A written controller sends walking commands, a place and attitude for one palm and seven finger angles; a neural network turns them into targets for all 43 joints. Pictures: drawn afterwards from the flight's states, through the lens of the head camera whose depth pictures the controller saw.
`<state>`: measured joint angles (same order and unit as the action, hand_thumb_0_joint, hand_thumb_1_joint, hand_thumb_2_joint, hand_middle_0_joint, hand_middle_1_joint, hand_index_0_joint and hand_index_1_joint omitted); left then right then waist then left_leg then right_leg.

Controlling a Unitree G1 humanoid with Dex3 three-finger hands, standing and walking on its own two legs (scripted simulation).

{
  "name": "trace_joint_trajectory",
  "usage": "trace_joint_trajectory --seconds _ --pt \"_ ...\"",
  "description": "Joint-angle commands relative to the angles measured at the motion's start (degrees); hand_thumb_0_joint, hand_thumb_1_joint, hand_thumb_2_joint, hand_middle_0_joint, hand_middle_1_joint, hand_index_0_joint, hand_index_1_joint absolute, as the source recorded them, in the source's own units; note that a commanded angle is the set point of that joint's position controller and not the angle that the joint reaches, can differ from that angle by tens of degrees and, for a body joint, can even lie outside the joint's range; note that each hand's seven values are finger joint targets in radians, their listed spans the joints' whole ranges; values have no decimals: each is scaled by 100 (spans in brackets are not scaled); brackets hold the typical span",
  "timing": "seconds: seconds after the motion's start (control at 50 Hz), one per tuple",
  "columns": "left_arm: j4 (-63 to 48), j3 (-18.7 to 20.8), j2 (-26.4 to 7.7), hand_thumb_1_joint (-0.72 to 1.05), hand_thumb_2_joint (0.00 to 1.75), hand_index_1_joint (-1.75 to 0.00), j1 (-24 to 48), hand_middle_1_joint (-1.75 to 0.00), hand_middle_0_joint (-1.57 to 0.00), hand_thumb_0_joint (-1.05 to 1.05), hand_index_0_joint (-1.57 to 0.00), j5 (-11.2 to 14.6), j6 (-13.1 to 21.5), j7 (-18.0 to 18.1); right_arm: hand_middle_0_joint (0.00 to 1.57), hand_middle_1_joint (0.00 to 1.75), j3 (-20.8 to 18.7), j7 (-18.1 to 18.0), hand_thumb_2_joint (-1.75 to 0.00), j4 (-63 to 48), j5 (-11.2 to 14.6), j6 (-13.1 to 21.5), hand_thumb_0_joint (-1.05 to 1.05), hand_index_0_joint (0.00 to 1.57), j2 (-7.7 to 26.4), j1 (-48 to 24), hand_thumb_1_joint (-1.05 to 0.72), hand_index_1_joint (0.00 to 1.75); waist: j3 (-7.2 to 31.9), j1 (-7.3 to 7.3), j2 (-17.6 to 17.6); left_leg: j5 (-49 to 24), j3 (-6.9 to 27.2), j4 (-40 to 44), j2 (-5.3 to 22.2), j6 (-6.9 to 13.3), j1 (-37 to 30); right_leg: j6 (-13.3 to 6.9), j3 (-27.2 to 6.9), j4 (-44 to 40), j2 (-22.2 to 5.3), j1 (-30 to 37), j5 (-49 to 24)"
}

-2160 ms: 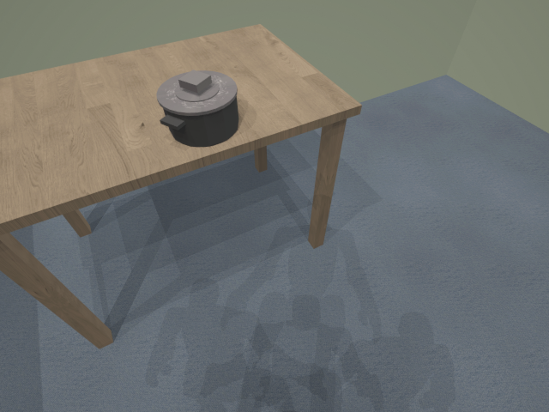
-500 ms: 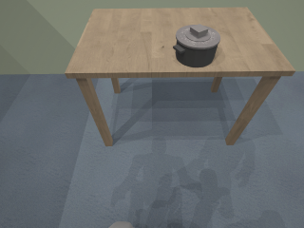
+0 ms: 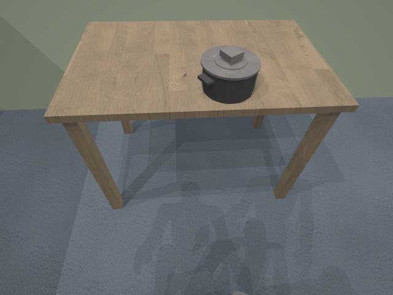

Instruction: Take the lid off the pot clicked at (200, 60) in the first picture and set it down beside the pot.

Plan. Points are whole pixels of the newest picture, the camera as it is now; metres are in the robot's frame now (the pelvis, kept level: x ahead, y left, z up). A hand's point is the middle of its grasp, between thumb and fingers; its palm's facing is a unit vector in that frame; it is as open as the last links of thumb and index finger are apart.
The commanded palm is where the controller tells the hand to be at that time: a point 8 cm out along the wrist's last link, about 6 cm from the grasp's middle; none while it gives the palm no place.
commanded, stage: take the last steps up to it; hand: left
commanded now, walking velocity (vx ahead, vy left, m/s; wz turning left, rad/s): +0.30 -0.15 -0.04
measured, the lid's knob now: (231, 53) +0.77 -0.08 +0.08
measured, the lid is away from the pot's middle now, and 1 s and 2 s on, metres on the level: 0.00 0.00 0.00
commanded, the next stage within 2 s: come to a stop and stand still in 0.58 s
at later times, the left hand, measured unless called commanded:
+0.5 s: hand (153, 273) +0.20 +0.11 -0.18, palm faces -0.04 -0.99 -0.11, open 7.4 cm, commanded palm none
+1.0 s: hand (190, 201) +0.39 +0.03 -0.17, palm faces +0.04 -0.97 -0.23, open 7.3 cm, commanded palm none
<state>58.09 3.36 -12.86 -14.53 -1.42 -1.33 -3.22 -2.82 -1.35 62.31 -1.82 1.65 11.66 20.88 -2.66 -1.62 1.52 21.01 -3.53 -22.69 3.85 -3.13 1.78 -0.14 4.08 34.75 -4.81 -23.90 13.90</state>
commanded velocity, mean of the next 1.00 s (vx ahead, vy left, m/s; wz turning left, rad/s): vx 0.07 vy -0.01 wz -0.01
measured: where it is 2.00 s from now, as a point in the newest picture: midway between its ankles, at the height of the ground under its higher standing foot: (213, 282)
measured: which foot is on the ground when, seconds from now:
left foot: down 0.00-0.02, up 0.04-0.34, down 0.36-0.74, up 0.76-1.00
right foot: up 0.00-0.00, down 0.02-0.36, up 0.38-0.72, down 0.74-1.00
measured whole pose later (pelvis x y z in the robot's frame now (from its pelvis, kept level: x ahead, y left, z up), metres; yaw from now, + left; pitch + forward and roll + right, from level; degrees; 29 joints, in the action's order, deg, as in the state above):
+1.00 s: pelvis +0.30 -0.15 +0.00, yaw +0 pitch +0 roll +0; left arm 55.0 2.5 -9.5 -7.3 -1.6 -0.2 2.9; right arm -4.6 -0.8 56.9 -0.8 -4.6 13.4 6.9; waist -6.4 0.3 0.1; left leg 27.9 -1.6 -67.4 -1.2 -2.9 30.9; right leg -0.5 7.6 31.8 -5.0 -20.4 11.1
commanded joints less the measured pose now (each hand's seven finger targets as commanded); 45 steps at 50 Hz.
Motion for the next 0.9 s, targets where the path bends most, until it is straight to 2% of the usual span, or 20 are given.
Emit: trace_joint_trajectory --seconds 0.0,0.02,0.1,0.16,0.22,0.3,0.32,0.34,0.36,0.44,0.48,0.56,0.62,0.68,0.7,0.72,0.74,0.78,0.82,0.88 --pt "222 352 -1388 90 90 -30 -1858 -30 -20 0 -20 -37 363 175 20 30 -24 36 -90 -352 85 163 0 20 334 112 -90 30 811 870 1814 879 -578 -3230 -209 412 3228 -922 -2395 -1712 -1377 3581 1238" --pt "245 350 -1448 90 90 -30 -2070 -30 -20 0 -20 57 325 268 20 30 -23 21 -90 -557 112 120 0 20 483 -325 -90 30 914 1017 1648 1720 -33 -4381 -125 564 3491 -1250 -3330 -2358 -1809 3226 1897" --pt "-168 120 -662 90 90 -30 -316 -30 -20 0 -20 -4 353 409 20 30 -81 100 -90 -435 19 35 0 20 318 -442 -90 30 130 178 122 462 206 -4498 430 478 3069 -1280 -1722 -2292 -1238 1277 1197" --pt "-119 59 -582 90 90 -30 -219 -30 -20 0 -20 -26 374 426 20 30 -48 142 -90 -410 21 -55 0 20 20 -207 -90 30 -71 31 401 143 -139 -3280 331 368 2406 -1210 -1042 -2411 -932 683 531" --pt "-24 48 -600 90 90 -30 -382 -30 -20 0 -20 -20 366 392 20 30 -61 169 -90 -489 29 -8 0 20 -24 -307 -90 30 -93 113 416 -24 -350 -2341 170 356 2097 -1248 -1079 -2386 -812 800 483" --pt "0 63 -486 90 90 -30 -294 -30 -20 0 -20 52 324 325 20 30 -77 83 -90 -269 23 139 0 20 95 240 -90 30 -60 -215 105 -788 -577 -765 -21 341 709 -920 -711 -1380 -339 542 270" --pt "-68 27 -251 90 90 -30 -352 -30 -20 0 -20 38 311 291 20 30 -157 29 -90 -149 2 174 0 20 359 682 -90 30 -43 -394 -486 -274 127 -373 395 500 49 -720 -515 -377 -21 -79 293" --pt "-233 -15 34 90 90 -30 -343 -30 -20 0 -20 59 299 234 20 30 -306 -25 -90 -89 -91 196 0 20 968 1181 -90 30 -14 -573 -1722 704 2294 731 1821 1099 -491 -349 36 1296 533 -1202 878" --pt "-473 19 -189 90 90 -30 27 -30 -20 0 -20 -10 334 200 20 30 -337 -74 -90 -122 -68 170 0 20 1259 1311 -90 30 -101 -619 -1607 732 3478 1332 2635 1621 -356 -270 -202 2532 510 -1708 1657" --pt "-306 114 -160 90 90 -30 37 -30 -20 0 -20 -84 237 125 20 30 -85 -153 -90 -343 8 321 0 20 520 306 -90 30 -338 -22 -599 -1423 1667 1178 2005 1373 434 -34 -701 3376 -170 -1723 454" --pt "-217 69 6 90 90 -30 -82 -30 -20 0 -20 -44 169 116 20 30 -83 -152 -90 -276 32 349 0 20 559 289 -90 30 6 79 -801 -2441 733 947 1658 1229 244 74 -524 3010 -180 -1464 224" --pt "-339 1 134 90 90 -30 264 -30 -20 0 -20 -13 134 85 20 30 -139 -85 -90 -244 17 280 0 20 657 267 -90 30 -91 1 -914 -2524 -2 902 1296 1032 568 137 13 1435 -169 -927 -78" --pt "-451 5 64 90 90 -30 498 -30 -20 0 -20 -9 184 81 20 30 -206 -56 -90 -207 -9 194 0 20 699 282 -90 30 -201 -120 -1046 -2267 -27 647 1260 946 839 75 332 403 -15 -283 -151" --pt "-154 72 -146 90 90 -30 -333 -30 -20 0 -20 -12 290 132 20 30 -213 -20 -90 -176 1 92 0 20 717 101 -90 30 289 272 -721 -1664 -251 -452 860 586 1109 46 567 -556 286 1301 -709" --pt "62 151 -526 90 90 -30 -980 -30 -20 0 -20 -19 400 212 20 30 -156 9 -90 -165 41 90 0 20 469 147 -90 30 731 551 17 -1002 -445 -1524 486 359 1809 -64 -7 -565 -184 2507 -2016" --pt "166 224 -1110 90 90 -30 -1275 -30 -20 0 -20 -12 466 332 20 30 -8 47 -90 -252 109 68 0 20 -82 298 -90 30 1238 590 1575 1181 -510 -2679 -148 139 2670 -457 -1481 -931 -1599 3275 -3966" --pt "101 129 -1118 90 90 -30 -1220 -30 -20 0 -20 51 428 380 20 30 -19 -49 -90 -309 165 -31 0 20 68 290 -90 30 1249 514 975 1793 122 -2967 -42 156 2088 -751 -1458 -1121 -1927 2503 -4973" --pt "-13 160 -1053 90 90 -30 -641 -30 -20 0 -20 19 392 512 20 30 -79 -95 -90 -280 226 -125 0 20 144 175 -90 30 1254 390 1799 1692 301 -3690 -78 90 2521 -1116 -1588 -681 -1881 2581 -6685" --pt "-120 203 -962 90 90 -30 -448 -30 -20 0 -20 16 244 622 20 30 -151 -97 -90 -252 212 -235 0 20 306 -150 -90 30 1308 466 845 1411 423 -4177 -182 47 2773 -1294 -1399 -632 -1870 2725 -6110" --pt "-321 253 -945 90 90 -30 -184 -30 -20 0 -20 -22 162 711 20 30 -183 10 -90 -545 97 -494 0 20 244 -671 -90 30 702 395 532 850 590 -4752 -226 7 2857 -1291 -1273 -1072 -1968 1491 -4700"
